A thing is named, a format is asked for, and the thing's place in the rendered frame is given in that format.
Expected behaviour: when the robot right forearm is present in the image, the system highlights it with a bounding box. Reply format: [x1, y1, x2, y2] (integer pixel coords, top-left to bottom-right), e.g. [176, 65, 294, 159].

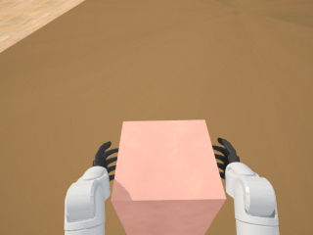
[224, 162, 280, 235]

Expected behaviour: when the robot left forearm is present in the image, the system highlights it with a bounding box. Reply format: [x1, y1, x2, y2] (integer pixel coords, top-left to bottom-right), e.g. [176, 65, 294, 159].
[64, 165, 111, 235]

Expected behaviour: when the right robot hand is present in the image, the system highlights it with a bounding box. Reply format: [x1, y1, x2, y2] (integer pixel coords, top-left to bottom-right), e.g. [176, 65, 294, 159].
[211, 137, 240, 179]

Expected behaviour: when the left robot hand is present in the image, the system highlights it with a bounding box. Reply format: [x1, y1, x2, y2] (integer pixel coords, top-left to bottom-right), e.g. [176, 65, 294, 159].
[92, 141, 119, 181]

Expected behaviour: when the carton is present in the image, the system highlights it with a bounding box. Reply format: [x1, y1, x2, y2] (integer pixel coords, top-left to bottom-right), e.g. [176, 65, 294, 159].
[111, 119, 226, 235]

